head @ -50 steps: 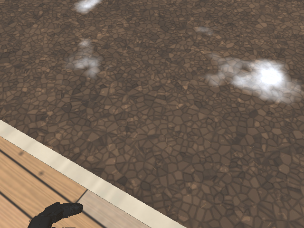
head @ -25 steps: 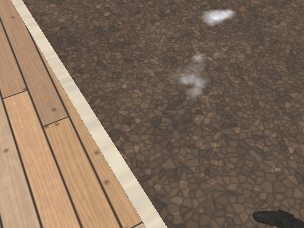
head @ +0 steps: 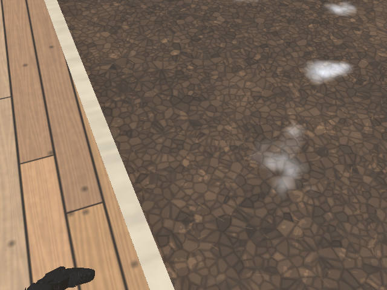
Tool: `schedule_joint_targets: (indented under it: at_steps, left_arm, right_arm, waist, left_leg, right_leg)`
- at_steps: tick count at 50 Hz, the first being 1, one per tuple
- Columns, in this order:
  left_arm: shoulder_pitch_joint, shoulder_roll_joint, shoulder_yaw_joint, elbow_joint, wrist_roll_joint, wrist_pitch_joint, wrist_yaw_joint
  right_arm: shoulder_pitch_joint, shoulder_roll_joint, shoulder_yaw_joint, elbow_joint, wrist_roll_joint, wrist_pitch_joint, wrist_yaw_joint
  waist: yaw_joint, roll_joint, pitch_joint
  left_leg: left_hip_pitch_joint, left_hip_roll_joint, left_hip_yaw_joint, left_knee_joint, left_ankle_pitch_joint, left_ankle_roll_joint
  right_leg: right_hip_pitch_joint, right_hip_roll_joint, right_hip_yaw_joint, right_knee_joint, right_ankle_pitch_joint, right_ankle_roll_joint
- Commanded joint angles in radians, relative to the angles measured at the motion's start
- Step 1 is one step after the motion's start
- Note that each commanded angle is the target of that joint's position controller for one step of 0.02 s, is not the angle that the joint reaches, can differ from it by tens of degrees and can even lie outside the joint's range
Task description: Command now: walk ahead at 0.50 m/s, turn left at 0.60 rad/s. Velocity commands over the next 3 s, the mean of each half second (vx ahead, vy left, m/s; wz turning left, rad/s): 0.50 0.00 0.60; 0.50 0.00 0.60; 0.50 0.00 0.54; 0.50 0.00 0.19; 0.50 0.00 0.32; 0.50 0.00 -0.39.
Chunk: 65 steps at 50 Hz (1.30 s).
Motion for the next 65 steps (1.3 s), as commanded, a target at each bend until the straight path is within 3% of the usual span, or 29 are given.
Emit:
schedule_joint_targets:
  at_steps: [1,3,4,5,6,7,8,10,14,23,26,28,29,30,31,32,33,35,38,42,52,56,57,58,59,60,61,63,65]
  left_arm:
    - [-0.006,0.119,0.031,-0.061,-0.013,-0.027,0.017]
    - [0.219,0.151,0.048,0.004,-0.008,-0.05,0.041]
    - [0.358,0.182,0.057,0.029,0.018,-0.066,0.048]
    - [0.433,0.232,0.058,0.021,0.042,-0.067,0.047]
    - [0.408,0.294,0.08,-0.005,0.016,-0.048,0.038]
    - [0.303,0.179,0.066,-0.022,0.01,-0.034,0.039]
    - [0.246,0.098,0.041,-0.028,0.006,-0.033,0.04]
    - [0.275,0.1,0.032,0.011,0.009,-0.047,0.041]
    - [0.332,0.077,0.027,0.067,-0.012,-0.084,0.023]
    - [0.45,0.09,0.025,0.138,-0.012,-0.061,0.042]
    - [0.451,0.125,0.029,0.153,-0.002,-0.05,0.055]
    - [0.453,0.172,0.039,0.15,0.001,-0.037,0.06]
    - [0.423,0.182,0.042,0.128,-0.006,-0.035,0.057]
    - [0.425,0.105,0.024,0.052,-0.025,-0.041,0.04]
    - [0.327,0.129,0.034,-0.018,0.005,-0.048,0.023]
    - [0.255,0.126,0.035,-0.045,0.013,-0.05,0.015]
    - [0.264,0.103,0.027,-0.05,-0.004,-0.051,0.015]
    - [0.322,0.082,0.025,-0.036,0.007,-0.025,0.026]
    - [0.337,0.077,0.028,-0.021,0.017,0.014,0.025]
    - [0.17,0.066,0.029,-0.063,0.012,0.02,0.021]
    - [-0.108,0.094,0.023,-0.143,0.004,-0.008,0.002]
    - [0.054,0.113,0.034,-0.095,-0.015,-0.018,0.028]
    - [0.21,0.138,0.047,-0.053,-0.018,-0.026,0.041]
    - [0.326,0.201,0.068,-0.031,0.013,-0.045,0.037]
    - [0.389,0.205,0.08,-0.028,-0.005,-0.031,0.038]
    - [0.4,0.143,0.069,-0.026,0.001,-0.016,0.039]
    - [0.352,0.114,0.056,-0.014,0.01,-0.011,0.047]
    - [0.328,0.077,0.042,0.029,0.022,-0.013,0.056]
    - [0.238,0.126,0.05,0.036,0.01,-0.015,0.044]
  right_arm:
    - [-0.045,-0.164,-0.038,-0.066,-0.012,-0.012,-0.013]
    - [-0.065,-0.178,-0.039,-0.064,-0.007,-0.016,0.003]
    - [-0.053,-0.113,-0.023,-0.071,0.015,-0.02,0.01]
    - [0.04,0.023,0.01,-0.079,0.019,-0.018,0.005]
    - [0.176,-0.054,0.002,-0.108,0.035,-0.014,-0.011]
    - [0.055,-0.107,-0.003,-0.073,0.005,0.006,-0.022]
    - [-0.077,-0.116,-0.002,-0.093,-0.017,0.012,-0.005]
    - [-0.148,-0.082,0.002,-0.128,-0.024,0.025,0.03]
    - [-0.201,-0.028,0.018,-0.167,-0.023,0.054,0.051]
    - [-0.543,0.052,0.077,-0.317,-0.02,0.045,0.083]
    - [-0.491,0.036,0.076,-0.317,-0.01,0.045,0.072]
    - [-0.318,-0.017,0.052,-0.282,-0.01,0.039,0.061]
    - [-0.167,-0.061,0.027,-0.241,-0.018,0.03,0.053]
    - [-0.117,-0.189,-0.017,-0.235,-0.031,0.037,0.038]
    - [-0.149,-0.234,-0.035,-0.258,0.005,0.047,0.03]
    - [-0.161,-0.193,-0.028,-0.236,0.01,0.051,0.019]
    - [-0.171,-0.151,-0.019,-0.211,0.007,0.046,0.013]
    - [-0.229,-0.093,-0.006,-0.195,0.008,0.022,0.007]
    - [-0.229,-0.088,-0.008,-0.181,0.004,-0.005,0.019]
    - [-0.117,-0.12,-0.022,-0.137,0.01,-0.009,0.02]
    - [0.03,-0.151,-0.035,-0.098,-0.005,-0.015,-0.01]
    - [-0.017,-0.171,-0.036,-0.101,-0.01,-0.007,-0.008]
    - [-0.048,-0.187,-0.037,-0.102,-0.003,-0.013,0.002]
    - [0.059,-0.133,-0.027,-0.089,0.057,-0.011,0.017]
    - [0.031,-0.077,0.003,-0.109,0.064,-0.005,0.008]
    - [-0.056,-0.11,0.001,-0.098,0.028,0.005,-0.007]
    - [-0.142,-0.104,0.002,-0.108,0.012,0.003,-0.009]
    - [-0.259,-0.082,0.001,-0.155,-0.026,0.022,0.007]
    - [-0.183,-0.034,0.022,-0.194,-0.012,0.061,0.04]
  waist:
    - [0.055,0.109,0.035]
    - [0.162,0.042,-0.075]
    - [0.206,-0.004,-0.176]
    - [0.16,-0.203,-0.269]
    - [0.103,-0.309,-0.427]
    - [0.112,-0.083,-0.253]
    - [0.131,0.018,-0.094]
    - [0.114,-0.019,-0.014]
    - [0.083,-0.059,-0.029]
    - [0.151,-0.032,0.03]
    - [0.11,-0.067,-0.037]
    - [0.036,-0.11,-0.154]
    - [-0.043,-0.065,-0.238]
    - [-0.036,0.169,-0.316]
    - [-0.012,0.214,-0.321]
    - [-0.002,0.076,-0.179]
    - [0.049,0.048,-0.054]
    - [0.153,0.031,0.045]
    - [0.167,0.053,-0.021]
    - [0.102,0.055,-0.012]
    - [0.006,0.112,0.032]
    - [0.081,0.112,-0.005]
    - [0.172,0.062,-0.087]
    - [0.168,-0.159,-0.28]
    - [0.205,-0.307,-0.454]
    - [0.217,-0.083,-0.389]
    - [0.206,0.027,-0.258]
    - [0.18,0.051,-0.105]
    - [0.058,-0.103,-0.12]
  left_leg:
    - [-0.079,0.246,-0.213,0.093,0.57,0.051]
    - [-0.09,0.162,-0.148,0.415,0.681,0.018]
    - [-0.282,0.112,-0.103,0.686,0.456,0.0]
    - [-0.545,0.021,0.007,1.054,-0.309,-0.015]
    - [-0.716,0.014,0.078,1.217,-0.26,-0.038]
    - [-0.815,0.099,0.119,1.261,-0.104,-0.049]
    - [-0.798,0.127,0.135,1.204,-0.007,-0.056]
    - [-0.75,0.171,0.128,1.159,0.049,-0.059]
    - [-0.824,0.183,0.149,1.157,0.085,-0.045]
    - [-0.832,0.192,0.328,0.64,0.177,-0.027]
    - [-0.652,0.116,0.404,0.531,0.048,0.034]
    - [-0.423,0.048,0.384,0.443,-0.026,0.089]
    - [-0.171,0.047,0.307,0.322,0.021,0.13]
    - [0.121,0.301,-0.162,0.142,-0.179,0.244]
    - [0.141,0.486,-0.667,-0.049,-0.122,0.319]
    - [0.03,0.476,-0.526,-0.052,-0.046,0.304]
    - [-0.124,0.453,-0.415,-0.075,0.05,0.268]
    - [-0.335,0.335,-0.204,-0.099,0.285,0.189]
    - [-0.349,0.253,-0.072,-0.114,0.506,0.181]
    - [-0.225,0.238,-0.101,-0.149,0.429,0.162]
    - [0.033,0.271,-0.214,-0.021,0.568,0.121]
    - [-0.125,0.219,-0.223,0.151,0.687,0.048]
    - [-0.157,0.164,-0.16,0.34,0.721,0.022]
    - [-0.471,0.04,-0.083,0.656,0.616,-0.07]
    - [-0.646,-0.012,0.028,0.934,-0.112,-0.094]
    - [-0.699,0.073,0.056,1.001,-0.15,-0.093]
    - [-0.745,0.102,0.085,0.99,-0.105,-0.096]
    - [-0.823,0.147,0.135,1.012,-0.066,-0.064]
    - [-0.798,0.169,0.163,1.058,-0.084,-0.061]
  right_leg:
    - [0.143,0.014,0.019,-0.094,-0.029,-0.027]
    - [0.396,0.035,-0.024,-0.172,-0.011,-0.047]
    - [0.665,-0.06,0.047,-0.084,-0.065,-0.064]
    - [0.877,-0.345,0.316,0.048,0.206,-0.093]
    - [0.969,-0.497,0.759,-0.103,-0.005,-0.244]
    - [0.802,-0.429,0.685,-0.218,-0.337,-0.258]
    - [0.623,-0.334,0.482,-0.254,-0.361,-0.224]
    - [0.441,-0.262,0.275,-0.264,-0.093,-0.196]
    - [0.429,-0.213,0.086,-0.292,0.132,-0.162]
    - [0.544,-0.19,-0.164,-0.365,0.353,-0.121]
    - [0.613,-0.21,-0.249,-0.197,0.848,-0.108]
    - [0.613,-0.241,-0.262,0.082,1.005,-0.124]
    - [0.475,-0.228,-0.281,0.315,0.824,-0.11]
    - [0.104,-0.118,-0.282,0.704,0.086,-0.056]
    - [-0.15,0.064,-0.114,0.922,-0.517,-0.026]
    - [-0.226,-0.003,0.009,0.918,-0.428,-0.027]
    - [-0.202,-0.03,-0.012,0.833,-0.394,-0.022]
    - [-0.066,-0.077,-0.019,0.642,-0.413,-0.001]
    - [0.017,-0.071,-0.05,0.537,-0.358,0.023]
    - [-0.108,-0.064,-0.044,0.387,-0.206,0.041]
    - [-0.185,-0.01,0.005,0.087,-0.075,0.011]
    - [0.249,0.067,-0.042,-0.052,-0.174,-0.018]
    - [0.435,0.059,-0.049,-0.106,-0.125,-0.034]
    - [0.895,-0.101,0.147,-0.063,-0.076,-0.117]
    - [1.088,-0.36,0.459,-0.127,-0.124,-0.176]
    - [1.001,-0.345,0.387,-0.12,-0.155,-0.141]
    - [0.893,-0.314,0.299,-0.15,-0.096,-0.118]
    - [0.737,-0.242,0.128,-0.174,-0.009,-0.09]
    - [0.591,-0.32,0.151,-0.287,-0.295,-0.129]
